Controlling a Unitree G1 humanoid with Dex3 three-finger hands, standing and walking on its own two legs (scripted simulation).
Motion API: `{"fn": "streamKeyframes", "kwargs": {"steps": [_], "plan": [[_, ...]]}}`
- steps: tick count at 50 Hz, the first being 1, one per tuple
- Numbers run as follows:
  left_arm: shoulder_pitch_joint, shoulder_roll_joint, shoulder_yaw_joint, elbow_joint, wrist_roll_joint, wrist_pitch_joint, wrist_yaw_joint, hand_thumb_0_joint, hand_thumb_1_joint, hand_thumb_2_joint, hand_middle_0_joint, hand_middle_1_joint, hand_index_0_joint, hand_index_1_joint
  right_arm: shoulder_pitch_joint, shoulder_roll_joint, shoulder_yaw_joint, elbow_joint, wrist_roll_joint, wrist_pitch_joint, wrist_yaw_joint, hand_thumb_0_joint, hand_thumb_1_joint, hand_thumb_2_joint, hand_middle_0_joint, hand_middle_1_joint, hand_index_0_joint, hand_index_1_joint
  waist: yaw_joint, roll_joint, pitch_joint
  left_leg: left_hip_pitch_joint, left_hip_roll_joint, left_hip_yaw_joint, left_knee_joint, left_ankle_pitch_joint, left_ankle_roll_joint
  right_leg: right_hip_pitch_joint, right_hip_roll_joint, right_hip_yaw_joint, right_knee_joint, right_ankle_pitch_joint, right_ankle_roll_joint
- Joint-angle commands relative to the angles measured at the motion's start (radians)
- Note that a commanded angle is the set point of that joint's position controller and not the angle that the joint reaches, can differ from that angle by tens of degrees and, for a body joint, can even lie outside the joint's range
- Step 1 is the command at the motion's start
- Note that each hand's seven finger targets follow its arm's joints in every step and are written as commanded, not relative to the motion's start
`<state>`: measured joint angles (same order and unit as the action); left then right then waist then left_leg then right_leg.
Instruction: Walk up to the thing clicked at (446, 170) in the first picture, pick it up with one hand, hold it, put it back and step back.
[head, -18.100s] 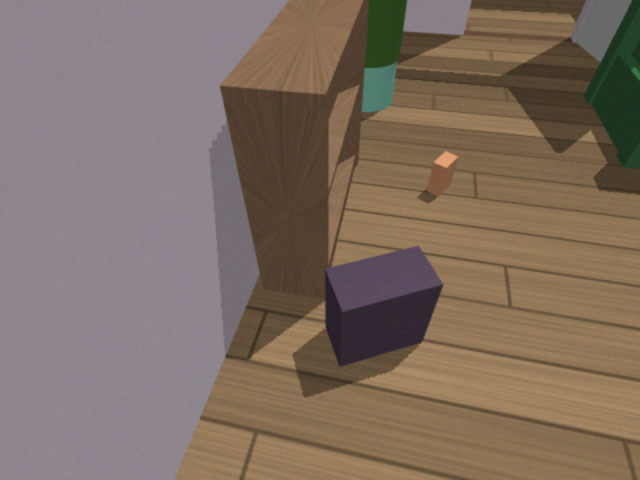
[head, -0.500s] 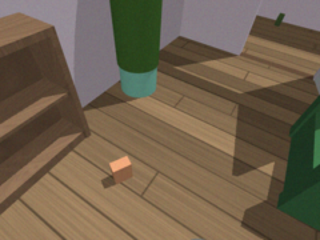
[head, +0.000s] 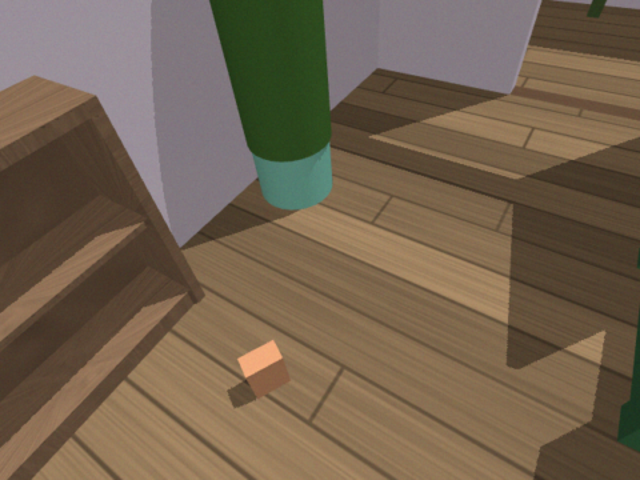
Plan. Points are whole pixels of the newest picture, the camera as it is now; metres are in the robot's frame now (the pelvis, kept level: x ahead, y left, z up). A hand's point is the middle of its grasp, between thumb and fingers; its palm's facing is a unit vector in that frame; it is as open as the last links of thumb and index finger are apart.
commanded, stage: walk up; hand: left
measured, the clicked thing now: (265, 370) +0.56 +0.27 -0.68
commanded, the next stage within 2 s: stand in 1.68 s
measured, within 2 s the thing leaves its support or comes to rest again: neither
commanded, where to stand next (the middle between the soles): +0.09 +0.00 m, yaw -1 degrees
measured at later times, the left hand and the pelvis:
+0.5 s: hand out of the picture +0.08 +0.29 -0.16, palm faces -0.03 -0.94 -0.34, open 7.4 cm; pelvis +0.03 +0.03 +0.00, yaw +0 degrees
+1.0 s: hand out of the picture +0.14 +0.26 -0.14, palm faces -0.05 -0.94 -0.33, open 7.4 cm; pelvis +0.05 +0.01 +0.02, yaw -1 degrees
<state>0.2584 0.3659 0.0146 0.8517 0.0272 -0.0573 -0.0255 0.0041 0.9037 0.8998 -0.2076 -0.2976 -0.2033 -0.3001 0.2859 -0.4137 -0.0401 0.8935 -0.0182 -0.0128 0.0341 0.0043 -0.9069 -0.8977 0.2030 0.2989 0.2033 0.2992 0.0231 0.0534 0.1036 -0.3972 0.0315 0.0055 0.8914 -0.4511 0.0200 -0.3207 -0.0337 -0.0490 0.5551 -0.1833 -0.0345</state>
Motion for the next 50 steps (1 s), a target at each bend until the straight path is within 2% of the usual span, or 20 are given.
{"fn": "streamKeyframes", "kwargs": {"steps": [1,4,6,7,8,9,10,12,15,16,18,19,20,23,25,28,32,37,42,50], "plan": [[-0.022,0.263,0.084,-0.050,-0.005,-0.003,0.024,0.000,0.900,0.900,-0.200,-0.300,-0.200,-0.300,0.067,-0.144,-0.044,-0.013,0.000,-0.024,-0.019,0.000,-0.900,-0.900,0.200,0.300,0.200,0.300,-0.002,-0.249,-0.091,0.054,-0.003,0.025,-0.189,0.083,-0.018,0.026,-0.175,0.190,-0.206,-0.083,-0.153],[-0.092,0.249,0.071,-0.045,-0.018,0.024,0.019,0.000,0.900,0.900,-0.200,-0.300,-0.200,-0.300,0.076,-0.154,-0.051,0.028,-0.005,-0.028,-0.028,0.000,-0.900,-0.900,0.200,0.300,0.200,0.300,-0.032,-0.187,-0.090,0.246,-0.017,0.044,-0.281,0.242,-0.006,-0.165,-0.176,0.178,-0.152,-0.279,-0.113],[-0.107,0.203,0.050,-0.033,-0.025,0.038,0.018,0.000,0.900,0.900,-0.200,-0.300,-0.200,-0.300,0.062,-0.184,-0.058,0.033,-0.011,-0.034,-0.036,0.000,-0.900,-0.900,0.200,0.300,0.200,0.300,-0.050,-0.107,-0.076,0.282,0.023,-0.036,-0.366,0.186,0.012,-0.239,-0.137,0.160,-0.106,-0.408,-0.064],[-0.084,0.168,0.038,-0.026,-0.031,0.045,0.016,0.000,0.900,0.900,-0.200,-0.300,-0.200,-0.300,0.027,-0.226,-0.059,0.022,-0.019,-0.039,-0.040,0.000,-0.900,-0.900,0.200,0.300,0.200,0.300,-0.032,0.033,-0.050,0.207,0.141,-0.243,-0.526,-0.031,0.042,-0.248,-0.075,0.127,-0.009,-0.426,-0.030],[-0.055,0.184,0.039,0.003,-0.038,0.052,0.017,0.000,0.900,0.900,-0.200,-0.300,-0.200,-0.300,-0.052,-0.272,-0.058,-0.001,-0.011,-0.045,-0.041,0.000,-0.900,-0.900,0.200,0.300,0.200,0.300,-0.010,0.115,-0.024,0.019,0.272,-0.449,-0.688,-0.318,0.118,-0.127,0.007,0.062,0.140,-0.346,0.005],[-0.043,0.234,0.063,0.043,-0.035,0.058,0.021,0.000,0.900,0.900,-0.200,-0.300,-0.200,-0.300,-0.110,-0.289,-0.057,-0.005,-0.008,-0.039,-0.040,0.000,-0.900,-0.900,0.200,0.300,0.200,0.300,-0.006,0.119,0.043,-0.140,0.306,-0.469,-0.732,-0.379,0.165,-0.024,-0.004,0.080,0.265,-0.320,0.013],[-0.022,0.243,0.067,0.064,-0.033,0.059,0.019,0.000,0.900,0.900,-0.200,-0.300,-0.200,-0.300,-0.139,-0.269,-0.051,-0.006,-0.012,-0.039,-0.041,0.000,-0.900,-0.900,0.200,0.300,0.200,0.300,0.013,0.103,0.067,-0.163,0.281,-0.419,-0.715,-0.327,0.163,0.007,-0.022,0.094,0.272,-0.300,0.014],[-0.007,0.213,0.060,0.098,-0.035,0.052,0.016,0.000,0.900,0.900,-0.200,-0.300,-0.200,-0.300,-0.134,-0.225,-0.034,0.008,-0.012,-0.051,-0.042,0.000,-0.900,-0.900,0.200,0.300,0.200,0.300,0.012,0.103,-0.010,0.026,0.200,-0.281,-0.612,-0.015,0.118,-0.022,-0.016,0.091,0.160,-0.247,0.008],[-0.014,0.197,0.055,0.134,-0.031,0.041,0.022,0.000,0.900,0.900,-0.200,-0.300,-0.200,-0.300,-0.134,-0.236,-0.037,0.023,-0.005,-0.050,-0.036,0.000,-0.900,-0.900,0.200,0.300,0.200,0.300,0.005,0.136,-0.104,0.124,0.184,-0.211,-0.515,0.213,0.107,0.070,0.002,0.043,-0.002,-0.187,0.011],[-0.002,0.181,0.047,0.142,-0.032,0.034,0.027,0.000,0.900,0.900,-0.200,-0.300,-0.200,-0.300,-0.150,-0.226,-0.033,0.023,0.001,-0.044,-0.036,0.000,-0.900,-0.900,0.200,0.300,0.200,0.300,0.017,0.129,-0.133,0.167,0.175,-0.174,-0.464,0.306,0.095,0.106,0.002,0.044,-0.125,-0.103,0.012],[-0.043,0.220,0.053,0.149,-0.018,0.018,0.037,0.000,0.900,0.900,-0.200,-0.300,-0.200,-0.300,-0.130,-0.176,-0.017,0.029,0.017,-0.041,-0.040,0.000,-0.900,-0.900,0.200,0.300,0.200,0.300,0.004,0.051,-0.193,0.156,0.138,-0.113,-0.392,0.491,0.048,0.212,-0.051,0.126,-0.132,0.111,0.002],[-0.081,0.240,0.050,0.143,-0.020,0.015,0.037,0.000,0.900,0.900,-0.200,-0.300,-0.200,-0.300,-0.114,-0.163,-0.013,0.037,0.023,-0.043,-0.042,0.000,-0.900,-0.900,0.200,0.300,0.200,0.300,-0.022,0.013,-0.212,0.167,0.103,-0.090,-0.401,0.458,0.028,0.210,-0.083,0.165,-0.109,0.184,-0.012],[-0.124,0.243,0.043,0.139,-0.025,0.017,0.031,0.000,0.900,0.900,-0.200,-0.300,-0.200,-0.300,-0.107,-0.169,-0.014,0.052,0.024,-0.044,-0.044,0.000,-0.900,-0.900,0.200,0.300,0.200,0.300,-0.040,0.003,-0.206,0.200,0.091,-0.079,-0.455,0.353,0.023,0.163,-0.082,0.148,-0.073,0.153,-0.012],[-0.119,0.206,0.023,0.170,-0.035,0.028,0.023,0.000,0.900,0.900,-0.200,-0.300,-0.200,-0.300,-0.197,-0.200,-0.021,0.069,0.016,-0.042,-0.045,0.000,-0.900,-0.900,0.200,0.300,0.200,0.300,-0.012,0.020,-0.154,0.211,0.139,-0.140,-0.533,0.261,0.040,0.118,-0.046,0.096,-0.090,0.005,0.012],[-0.112,0.204,0.020,0.196,-0.031,0.025,0.023,0.000,0.900,0.900,-0.200,-0.300,-0.200,-0.300,-0.224,-0.185,-0.015,0.077,0.016,-0.037,-0.042,0.000,-0.900,-0.900,0.200,0.300,0.200,0.300,-0.009,-0.018,-0.119,0.181,0.127,-0.123,-0.524,0.229,0.041,0.124,-0.059,0.122,-0.149,-0.015,0.001],[-0.148,0.220,0.022,0.206,-0.027,0.017,0.022,0.000,0.900,0.900,-0.200,-0.300,-0.200,-0.300,-0.219,-0.170,-0.009,0.104,0.018,-0.037,-0.041,0.000,-0.900,-0.900,0.200,0.300,0.200,0.300,-0.028,-0.076,-0.108,0.222,0.089,-0.070,-0.501,0.282,0.021,0.112,-0.090,0.157,-0.192,0.058,-0.009],[-0.178,0.214,0.022,0.217,-0.028,0.015,0.026,0.000,0.900,0.900,-0.200,-0.300,-0.200,-0.300,-0.230,-0.163,-0.009,0.135,0.018,-0.034,-0.036,0.000,-0.900,-0.900,0.200,0.300,0.200,0.300,-0.031,-0.108,-0.127,0.284,0.091,-0.059,-0.510,0.361,0.015,0.117,-0.096,0.152,-0.225,0.106,0.002],[-0.194,0.206,0.023,0.230,-0.025,0.018,0.028,0.000,0.900,0.900,-0.200,-0.300,-0.200,-0.300,-0.258,-0.154,-0.007,0.158,0.011,-0.029,-0.033,0.000,-0.900,-0.900,0.200,0.300,0.200,0.300,-0.024,-0.110,-0.117,0.296,0.090,-0.052,-0.543,0.344,0.008,0.123,-0.093,0.150,-0.261,0.065,0.009],[-0.204,0.202,0.028,0.230,-0.024,0.018,0.029,0.000,0.900,0.900,-0.200,-0.300,-0.200,-0.300,-0.256,-0.150,-0.006,0.173,0.009,-0.030,-0.035,0.000,-0.900,-0.900,0.200,0.300,0.200,0.300,-0.022,-0.083,-0.157,0.310,0.097,-0.041,-0.554,0.403,0.004,0.185,-0.096,0.142,-0.257,0.138,0.011],[-0.221,0.200,0.030,0.231,-0.019,0.026,0.029,0.000,0.900,0.900,-0.200,-0.300,-0.200,-0.300,-0.254,-0.152,-0.006,0.184,0.006,-0.028,-0.037,0.000,-0.900,-0.900,0.200,0.300,0.200,0.300,-0.027,-0.055,-0.119,0.286,0.098,-0.037,-0.584,0.333,0.002,0.177,-0.086,0.141,-0.273,0.077,0.012]]}}
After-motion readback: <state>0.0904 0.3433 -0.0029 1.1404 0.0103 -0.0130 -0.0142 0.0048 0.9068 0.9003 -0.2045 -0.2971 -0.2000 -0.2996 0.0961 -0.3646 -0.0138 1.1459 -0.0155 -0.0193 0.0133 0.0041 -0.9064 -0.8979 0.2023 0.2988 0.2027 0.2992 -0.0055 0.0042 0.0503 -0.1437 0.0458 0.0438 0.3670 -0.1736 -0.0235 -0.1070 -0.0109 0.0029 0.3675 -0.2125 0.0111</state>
